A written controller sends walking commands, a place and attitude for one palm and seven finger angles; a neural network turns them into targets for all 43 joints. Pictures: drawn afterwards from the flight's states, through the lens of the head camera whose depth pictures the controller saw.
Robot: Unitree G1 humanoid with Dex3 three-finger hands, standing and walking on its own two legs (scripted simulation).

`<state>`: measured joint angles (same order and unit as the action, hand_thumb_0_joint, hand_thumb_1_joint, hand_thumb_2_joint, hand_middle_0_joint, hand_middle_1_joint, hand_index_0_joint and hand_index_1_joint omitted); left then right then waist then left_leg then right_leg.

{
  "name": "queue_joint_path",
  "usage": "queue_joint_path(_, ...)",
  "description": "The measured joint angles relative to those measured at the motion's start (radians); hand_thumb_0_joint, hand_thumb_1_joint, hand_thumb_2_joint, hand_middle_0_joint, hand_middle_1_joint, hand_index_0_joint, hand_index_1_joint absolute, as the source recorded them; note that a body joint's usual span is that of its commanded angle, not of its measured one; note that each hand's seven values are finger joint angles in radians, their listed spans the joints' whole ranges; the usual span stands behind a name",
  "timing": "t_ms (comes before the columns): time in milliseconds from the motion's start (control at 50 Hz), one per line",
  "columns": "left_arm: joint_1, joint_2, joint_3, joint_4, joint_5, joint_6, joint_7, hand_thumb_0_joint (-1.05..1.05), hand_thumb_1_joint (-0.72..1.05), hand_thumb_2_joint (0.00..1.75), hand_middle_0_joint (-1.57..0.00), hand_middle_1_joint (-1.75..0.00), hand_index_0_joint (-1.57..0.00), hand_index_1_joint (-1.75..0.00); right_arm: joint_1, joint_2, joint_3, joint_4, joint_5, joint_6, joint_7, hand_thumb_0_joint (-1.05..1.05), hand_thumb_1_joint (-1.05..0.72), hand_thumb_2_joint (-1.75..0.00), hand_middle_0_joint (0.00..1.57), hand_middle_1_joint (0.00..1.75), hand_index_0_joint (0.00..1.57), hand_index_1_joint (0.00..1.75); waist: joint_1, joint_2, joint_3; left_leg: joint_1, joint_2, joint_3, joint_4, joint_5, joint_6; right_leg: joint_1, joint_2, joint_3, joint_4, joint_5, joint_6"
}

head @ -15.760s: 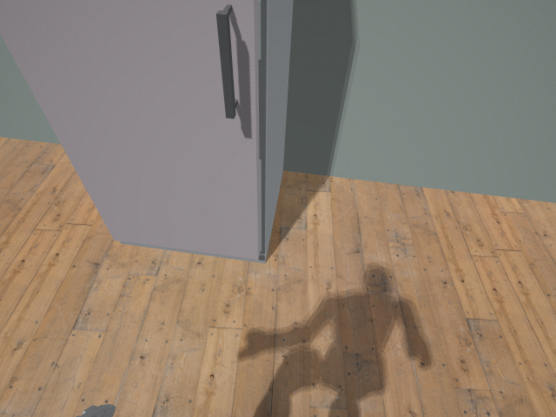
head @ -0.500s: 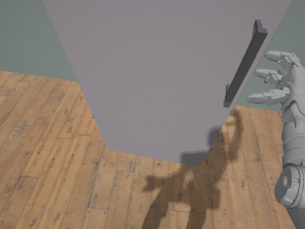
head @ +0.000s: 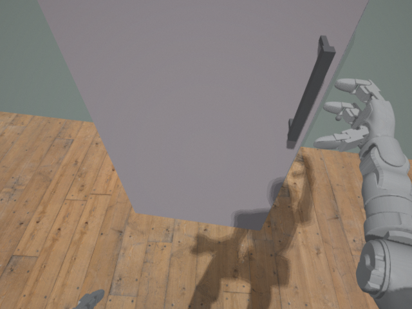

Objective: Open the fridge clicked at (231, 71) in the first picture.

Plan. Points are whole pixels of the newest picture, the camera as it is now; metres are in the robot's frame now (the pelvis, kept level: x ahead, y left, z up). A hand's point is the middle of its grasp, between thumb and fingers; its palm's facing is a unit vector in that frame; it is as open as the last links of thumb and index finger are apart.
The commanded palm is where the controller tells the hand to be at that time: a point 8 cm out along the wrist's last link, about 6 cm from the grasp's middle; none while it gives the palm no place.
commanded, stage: move the hooked fingers beside the handle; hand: right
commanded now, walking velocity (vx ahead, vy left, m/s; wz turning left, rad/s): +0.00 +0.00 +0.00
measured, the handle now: (306, 94) +0.53 -0.15 +0.15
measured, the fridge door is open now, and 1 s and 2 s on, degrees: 0 0 0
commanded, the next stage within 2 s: feel for the door with the fingertips in 0.20 s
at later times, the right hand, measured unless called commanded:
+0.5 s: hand (327, 113) +0.47 -0.18 +0.15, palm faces +0.03 +1.00 +0.01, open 14.0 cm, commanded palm +0.44 -0.22 +0.15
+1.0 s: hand (320, 108) +0.48 -0.17 +0.16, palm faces +0.05 +1.00 +0.01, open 14.0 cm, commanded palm +0.45 -0.22 +0.15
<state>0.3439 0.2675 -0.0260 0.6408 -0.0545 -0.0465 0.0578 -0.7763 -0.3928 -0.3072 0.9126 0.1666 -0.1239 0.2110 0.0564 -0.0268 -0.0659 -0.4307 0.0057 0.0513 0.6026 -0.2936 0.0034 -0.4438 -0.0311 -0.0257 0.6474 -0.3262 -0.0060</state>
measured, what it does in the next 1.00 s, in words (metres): stands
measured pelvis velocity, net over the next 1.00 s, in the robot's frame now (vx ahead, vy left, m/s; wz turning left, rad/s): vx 0.00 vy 0.01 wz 0.00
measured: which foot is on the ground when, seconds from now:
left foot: down 0.00-1.00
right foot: down 0.00-1.00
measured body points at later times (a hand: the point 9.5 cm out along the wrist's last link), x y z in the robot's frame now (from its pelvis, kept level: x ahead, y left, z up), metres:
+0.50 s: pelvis +0.00 +0.01 +0.00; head +0.04 +0.01 +0.45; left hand +0.03 +0.28 -0.12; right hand +0.46 -0.23 +0.15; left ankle +0.00 +0.12 -0.73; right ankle +0.00 -0.11 -0.73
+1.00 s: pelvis +0.00 +0.01 +0.00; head +0.04 +0.01 +0.44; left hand +0.06 +0.27 -0.12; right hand +0.47 -0.22 +0.16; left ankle +0.00 +0.12 -0.73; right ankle +0.00 -0.11 -0.73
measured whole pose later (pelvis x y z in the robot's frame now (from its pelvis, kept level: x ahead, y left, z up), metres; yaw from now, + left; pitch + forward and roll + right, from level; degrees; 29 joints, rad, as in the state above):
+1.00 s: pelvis +0.00 +0.01 +0.00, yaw +0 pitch +9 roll +1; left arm 0.35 0.27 -0.03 0.66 -0.04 -0.04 0.05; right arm -0.92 -0.40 -0.30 1.08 0.14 -0.18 0.16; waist 0.09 -0.03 -0.06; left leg -0.48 0.00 0.05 0.63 -0.30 0.01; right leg -0.49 -0.04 -0.02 0.66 -0.32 0.00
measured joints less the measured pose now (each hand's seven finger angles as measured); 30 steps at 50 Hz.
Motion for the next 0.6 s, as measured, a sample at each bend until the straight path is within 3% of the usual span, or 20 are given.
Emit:
queue_joint_path(260,0.001,0.005,-0.008,-0.001,0.004,0.0,0.002,0.01,0.91,0.9,-0.21,-0.3,-0.21,-0.3,-0.08,-0.032,-0.013,0.123,-0.025,-0.048,-0.006,-0.01,0.5,-0.3,0.3,1.2,0.3,1.2,0.022,0.005,0.012,-0.036,-0.003,0.003,0.024,0.0,0.008,-0.032,-0.004,0.004,0.014,0.006,0.007)
queue_joint_path(420,0.048,0.012,-0.002,0.022,0.003,0.008,0.003,0.01,0.91,0.9,-0.21,-0.3,-0.21,-0.3,-0.09,-0.055,-0.03,0.148,-0.013,-0.059,0.011,-0.01,0.5,-0.3,0.3,1.2,0.3,1.2,0.034,0.001,0.013,-0.049,-0.01,0.0,0.022,0.002,0.01,-0.044,-0.01,0.001,0.015,0.005,0.009)
queue_joint_path(600,0.072,0.011,0.015,0.03,0.006,0.012,-0.01,0.01,0.91,0.9,-0.2,-0.3,-0.21,-0.3,-0.038,0.006,-0.011,0.053,-0.005,-0.047,-0.022,-0.01,0.5,-0.3,0.3,1.2,0.3,1.2,0.032,-0.004,0.0,-0.039,-0.013,-0.008,0.013,0.001,0.01,-0.031,-0.013,-0.007,0.007,0.0,0.009)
